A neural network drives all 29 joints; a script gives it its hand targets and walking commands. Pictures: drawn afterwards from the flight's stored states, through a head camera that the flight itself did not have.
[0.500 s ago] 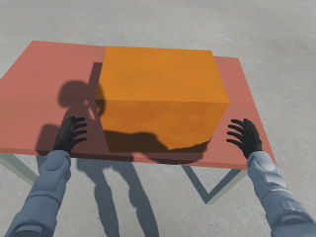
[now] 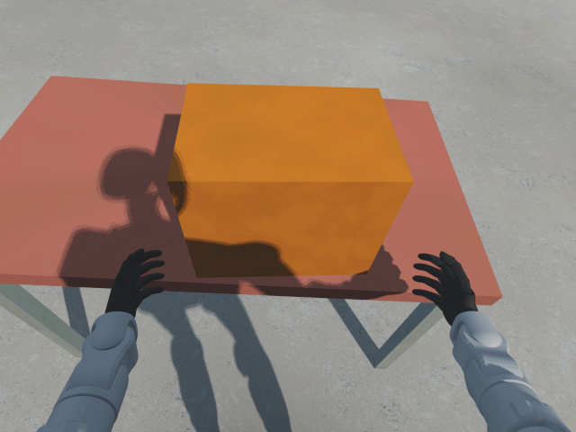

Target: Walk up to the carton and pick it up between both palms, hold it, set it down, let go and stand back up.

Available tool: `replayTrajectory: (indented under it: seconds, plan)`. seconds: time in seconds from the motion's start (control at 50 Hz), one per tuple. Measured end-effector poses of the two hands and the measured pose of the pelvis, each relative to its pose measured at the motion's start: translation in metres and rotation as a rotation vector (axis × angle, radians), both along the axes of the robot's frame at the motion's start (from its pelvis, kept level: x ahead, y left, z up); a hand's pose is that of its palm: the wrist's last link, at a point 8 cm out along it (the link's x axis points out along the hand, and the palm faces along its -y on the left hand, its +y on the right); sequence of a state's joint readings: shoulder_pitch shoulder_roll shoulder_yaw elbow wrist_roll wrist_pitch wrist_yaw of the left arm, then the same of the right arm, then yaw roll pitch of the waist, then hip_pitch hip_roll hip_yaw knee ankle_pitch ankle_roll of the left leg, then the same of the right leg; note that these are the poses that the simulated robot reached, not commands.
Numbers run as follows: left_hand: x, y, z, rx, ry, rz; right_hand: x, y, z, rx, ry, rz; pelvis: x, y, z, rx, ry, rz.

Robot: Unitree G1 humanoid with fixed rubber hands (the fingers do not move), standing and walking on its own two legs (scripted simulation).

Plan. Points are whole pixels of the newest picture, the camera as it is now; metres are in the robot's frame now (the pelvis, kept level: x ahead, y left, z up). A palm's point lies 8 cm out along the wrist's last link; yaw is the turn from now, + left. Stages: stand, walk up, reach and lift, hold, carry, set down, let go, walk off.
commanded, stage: set down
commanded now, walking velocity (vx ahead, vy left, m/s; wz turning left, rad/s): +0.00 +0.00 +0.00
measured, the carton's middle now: (284, 186) +0.51 +0.01 +0.01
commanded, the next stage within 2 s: let go in 0.90 s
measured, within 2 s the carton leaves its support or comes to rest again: neither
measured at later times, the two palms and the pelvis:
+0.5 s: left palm (125, 345) +0.25 +0.23 -0.05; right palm (461, 347) +0.24 -0.25 -0.04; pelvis +0.00 +0.00 +0.00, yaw +0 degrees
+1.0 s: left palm (120, 368) +0.22 +0.24 -0.06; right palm (458, 377) +0.21 -0.24 -0.06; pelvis +0.02 +0.00 +0.00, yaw +0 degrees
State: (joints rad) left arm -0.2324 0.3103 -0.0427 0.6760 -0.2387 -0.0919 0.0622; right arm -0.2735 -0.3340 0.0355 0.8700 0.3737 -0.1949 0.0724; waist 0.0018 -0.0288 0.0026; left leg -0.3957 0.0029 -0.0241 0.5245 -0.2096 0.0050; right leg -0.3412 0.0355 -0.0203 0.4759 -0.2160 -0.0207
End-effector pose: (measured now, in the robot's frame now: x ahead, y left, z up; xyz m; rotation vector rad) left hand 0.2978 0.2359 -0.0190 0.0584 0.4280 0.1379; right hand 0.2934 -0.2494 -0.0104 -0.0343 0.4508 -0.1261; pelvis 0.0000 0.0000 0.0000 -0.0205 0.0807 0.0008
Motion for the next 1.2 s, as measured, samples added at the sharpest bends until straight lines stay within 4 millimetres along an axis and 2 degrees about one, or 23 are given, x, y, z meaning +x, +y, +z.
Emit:
replayTrajectory:
  seconds: [0.18,0.42,0.78,0.92,1.2]
  plan:
    - [-0.019,-0.002,-0.016,0.001,0.041,0.007,-0.019,-0.001,-0.016,-0.007,0.039,-0.005,0.002,0.001,-0.001,0.000,-0.002,-0.003]
    - [-0.041,-0.004,-0.027,0.010,0.061,0.002,-0.042,-0.004,-0.030,-0.016,0.055,-0.005,0.005,0.002,-0.002,0.001,-0.015,-0.004]
    - [-0.062,0.000,-0.037,0.013,0.085,0.007,-0.077,-0.001,-0.042,-0.027,0.086,-0.003,0.008,-0.001,-0.002,0.009,-0.047,-0.003]
    - [-0.071,0.001,-0.042,0.022,0.134,0.001,-0.086,0.003,-0.047,-0.032,0.119,0.003,0.013,0.000,-0.001,0.010,-0.062,-0.005]
    - [-0.080,-0.001,-0.047,0.042,0.219,-0.012,-0.090,0.011,-0.051,-0.049,0.169,0.021,0.024,0.001,0.002,0.010,-0.085,-0.013]
